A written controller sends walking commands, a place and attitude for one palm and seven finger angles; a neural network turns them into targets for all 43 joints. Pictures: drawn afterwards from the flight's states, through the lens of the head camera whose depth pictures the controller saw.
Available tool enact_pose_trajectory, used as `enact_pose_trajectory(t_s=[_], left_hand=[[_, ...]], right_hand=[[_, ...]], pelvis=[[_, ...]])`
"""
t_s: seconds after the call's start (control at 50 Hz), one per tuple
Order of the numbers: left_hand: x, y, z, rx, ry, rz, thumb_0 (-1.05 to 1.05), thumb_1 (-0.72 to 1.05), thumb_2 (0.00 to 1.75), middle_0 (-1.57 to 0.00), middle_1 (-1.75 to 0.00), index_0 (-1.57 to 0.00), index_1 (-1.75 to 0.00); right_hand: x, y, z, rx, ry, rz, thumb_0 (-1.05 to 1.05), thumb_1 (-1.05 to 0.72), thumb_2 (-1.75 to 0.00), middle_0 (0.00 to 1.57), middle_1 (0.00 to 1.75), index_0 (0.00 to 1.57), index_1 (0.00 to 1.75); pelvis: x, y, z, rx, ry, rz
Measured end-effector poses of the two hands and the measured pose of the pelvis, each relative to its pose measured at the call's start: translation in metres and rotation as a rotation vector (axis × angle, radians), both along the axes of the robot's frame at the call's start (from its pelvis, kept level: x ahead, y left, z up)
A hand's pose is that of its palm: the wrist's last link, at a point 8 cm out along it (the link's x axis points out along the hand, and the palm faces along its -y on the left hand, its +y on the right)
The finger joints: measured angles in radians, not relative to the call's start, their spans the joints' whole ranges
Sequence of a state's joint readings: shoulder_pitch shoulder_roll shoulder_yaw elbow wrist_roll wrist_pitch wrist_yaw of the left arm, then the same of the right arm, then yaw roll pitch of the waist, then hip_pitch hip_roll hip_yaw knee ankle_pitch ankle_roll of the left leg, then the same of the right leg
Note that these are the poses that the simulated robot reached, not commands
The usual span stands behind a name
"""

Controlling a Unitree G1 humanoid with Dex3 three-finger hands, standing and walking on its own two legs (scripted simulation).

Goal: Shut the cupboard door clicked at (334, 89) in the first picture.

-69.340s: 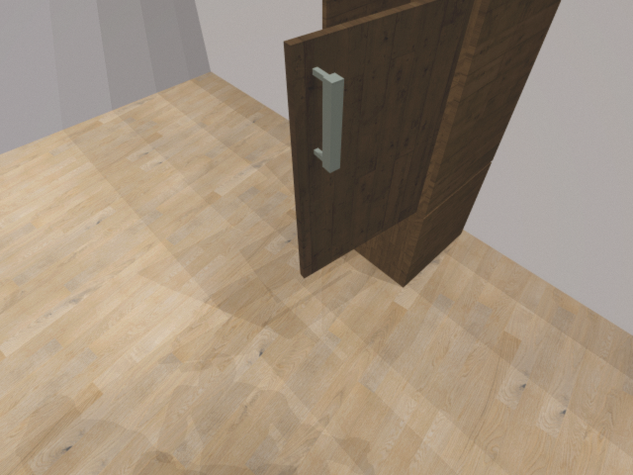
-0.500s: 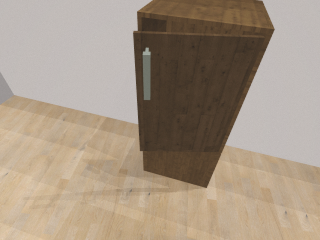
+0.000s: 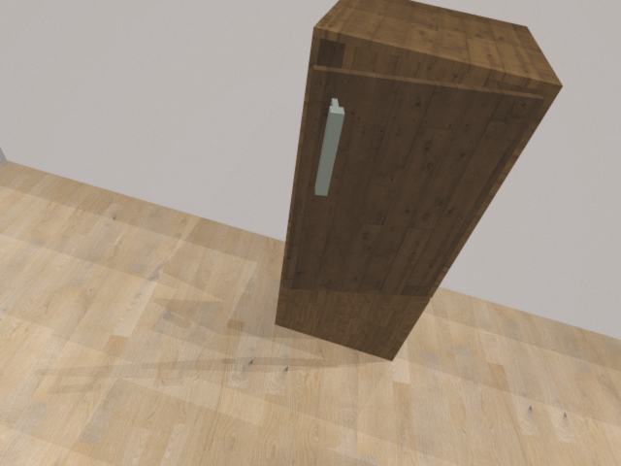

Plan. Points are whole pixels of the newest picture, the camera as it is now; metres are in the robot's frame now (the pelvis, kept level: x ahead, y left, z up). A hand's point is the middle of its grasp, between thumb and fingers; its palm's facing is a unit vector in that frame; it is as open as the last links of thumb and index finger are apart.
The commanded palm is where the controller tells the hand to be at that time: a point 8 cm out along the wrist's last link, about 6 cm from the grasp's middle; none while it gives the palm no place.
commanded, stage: shuffle to correct the standing spot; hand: left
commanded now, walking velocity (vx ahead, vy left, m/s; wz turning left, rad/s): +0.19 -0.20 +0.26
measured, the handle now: (327, 148) +0.62 +0.01 +0.11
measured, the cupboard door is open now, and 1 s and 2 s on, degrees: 17 17 17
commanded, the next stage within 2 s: come to a stop and stand still in 1.56 s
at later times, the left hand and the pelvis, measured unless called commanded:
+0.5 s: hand out of the picture +0.03 +0.25 -0.20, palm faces +0.08 -0.99 -0.15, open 7.3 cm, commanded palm none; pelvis -0.04 +0.07 -0.03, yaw +4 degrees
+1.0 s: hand out of the picture +0.07 +0.15 -0.16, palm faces +0.19 -0.95 -0.25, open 7.1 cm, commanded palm none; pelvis +0.04 -0.05 -0.01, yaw +8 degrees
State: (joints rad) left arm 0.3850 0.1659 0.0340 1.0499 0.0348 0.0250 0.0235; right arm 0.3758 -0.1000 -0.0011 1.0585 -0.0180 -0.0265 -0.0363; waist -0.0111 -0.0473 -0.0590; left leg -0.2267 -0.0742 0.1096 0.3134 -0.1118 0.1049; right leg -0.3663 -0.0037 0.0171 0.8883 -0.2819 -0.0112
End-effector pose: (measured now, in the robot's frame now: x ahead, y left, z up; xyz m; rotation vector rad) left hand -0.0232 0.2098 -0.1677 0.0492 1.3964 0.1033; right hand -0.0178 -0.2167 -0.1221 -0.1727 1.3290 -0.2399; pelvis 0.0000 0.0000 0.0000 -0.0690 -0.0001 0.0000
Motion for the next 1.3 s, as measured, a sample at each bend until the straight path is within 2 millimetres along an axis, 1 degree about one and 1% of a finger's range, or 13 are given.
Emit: enact_pose_trajectory(t_s=[0.12, 0.2, 0.26, 0.3, 0.4, 0.48, 0.58, 0.72, 0.84, 0.92, 1.06, 1.2, 1.3], left_hand=[[-0.010, 0.021, 0.006, 0.001, 0.018, 0.012, 0.00, 0.91, 0.90, -0.20, -0.29, -0.20, -0.30], [-0.038, 0.044, 0.015, 0.046, 0.027, 0.087, 0.00, 0.91, 0.90, -0.20, -0.30, -0.21, -0.30], [-0.071, 0.066, 0.000, 0.111, 0.109, 0.102, -0.01, 0.91, 0.90, -0.20, -0.30, -0.21, -0.30], [-0.073, 0.079, -0.013, 0.110, 0.148, 0.055, 0.00, 0.91, 0.90, -0.20, -0.30, -0.20, -0.30], [-0.027, 0.099, -0.040, 0.090, 0.031, -0.004, 0.00, 0.91, 0.90, -0.20, -0.29, -0.20, -0.30], [0.026, 0.097, -0.015, 0.073, -0.157, 0.009, 0.00, 0.91, 0.90, -0.19, -0.29, -0.20, -0.30], [0.067, 0.080, 0.016, 0.051, -0.274, 0.003, 0.00, 0.91, 0.90, -0.19, -0.29, -0.20, -0.30], [0.091, 0.043, 0.027, 0.034, -0.232, -0.047, 0.00, 0.91, 0.90, -0.20, -0.29, -0.20, -0.30], [0.109, 0.005, 0.027, 0.064, -0.224, -0.028, 0.00, 0.91, 0.90, -0.20, -0.29, -0.20, -0.30], [0.101, -0.010, 0.028, 0.128, -0.225, 0.066, -0.02, 0.93, 0.90, -0.20, -0.30, -0.21, -0.30], [0.065, -0.033, 0.034, 0.172, -0.082, 0.136, -0.02, 0.94, 0.90, -0.20, -0.29, -0.20, -0.30], [0.040, -0.082, 0.021, 0.084, 0.084, 0.166, -0.01, 0.92, 0.90, -0.20, -0.29, -0.20, -0.30], [0.041, -0.106, 0.010, 0.027, 0.161, 0.183, 0.00, 0.91, 0.90, -0.20, -0.30, -0.20, -0.30]], right_hand=[[-0.033, 0.027, 0.000, 0.016, 0.070, -0.042, 0.01, -0.91, -0.90, 0.20, 0.30, 0.21, 0.30], [-0.042, 0.037, -0.006, 0.033, 0.141, -0.051, 0.01, -0.91, -0.90, 0.20, 0.30, 0.21, 0.30], [-0.039, 0.037, -0.021, 0.027, 0.119, -0.051, 0.01, -0.91, -0.90, 0.20, 0.30, 0.21, 0.30], [-0.041, 0.040, -0.024, 0.024, 0.070, -0.052, 0.01, -0.91, -0.90, 0.20, 0.30, 0.21, 0.30], [-0.078, 0.057, -0.047, -0.006, 0.112, -0.045, 0.00, -0.91, -0.90, 0.20, 0.30, 0.20, 0.30], [-0.093, 0.076, -0.037, 0.046, 0.189, -0.018, 0.01, -0.91, -0.90, 0.20, 0.30, 0.20, 0.30], [-0.075, 0.082, -0.020, 0.081, 0.144, -0.003, 0.01, -0.91, -0.90, 0.20, 0.30, 0.21, 0.30], [-0.046, 0.059, -0.015, 0.101, 0.080, -0.018, 0.01, -0.90, -0.90, 0.20, 0.30, 0.21, 0.30], [-0.030, 0.009, -0.032, 0.125, 0.153, -0.008, 0.01, -0.90, -0.90, 0.20, 0.30, 0.21, 0.30], [0.000, -0.033, -0.044, 0.113, 0.196, 0.047, 0.01, -0.91, -0.90, 0.20, 0.30, 0.21, 0.30], [0.106, -0.081, -0.033, 0.063, 0.059, 0.132, 0.01, -0.91, -0.90, 0.20, 0.30, 0.20, 0.30], [0.215, -0.084, -0.026, 0.053, -0.102, 0.212, 0.01, -0.91, -0.90, 0.19, 0.30, 0.20, 0.30], [0.277, -0.073, -0.023, 0.058, -0.212, 0.247, 0.01, -0.91, -0.90, 0.20, 0.30, 0.20, 0.30]], pelvis=[[-0.005, 0.017, 0.004, -0.010, 0.002, 0.012], [-0.011, 0.031, 0.004, 0.007, -0.010, 0.015], [-0.027, 0.041, -0.015, 0.007, -0.029, 0.023], [-0.031, 0.048, -0.023, 0.004, -0.044, 0.051], [-0.039, 0.067, -0.049, 0.034, -0.034, 0.056], [-0.036, 0.068, -0.032, 0.034, -0.021, 0.073], [-0.030, 0.061, -0.010, 0.033, 0.011, 0.087], [-0.016, 0.036, -0.001, 0.053, 0.038, 0.085], [0.007, -0.004, -0.011, 0.081, 0.058, 0.091], [0.023, -0.029, -0.017, 0.069, 0.041, 0.121], [0.059, -0.058, -0.006, 0.063, 0.040, 0.153], [0.091, -0.079, -0.009, 0.056, 0.047, 0.118], [0.116, -0.090, -0.017, 0.060, 0.037, 0.089]])
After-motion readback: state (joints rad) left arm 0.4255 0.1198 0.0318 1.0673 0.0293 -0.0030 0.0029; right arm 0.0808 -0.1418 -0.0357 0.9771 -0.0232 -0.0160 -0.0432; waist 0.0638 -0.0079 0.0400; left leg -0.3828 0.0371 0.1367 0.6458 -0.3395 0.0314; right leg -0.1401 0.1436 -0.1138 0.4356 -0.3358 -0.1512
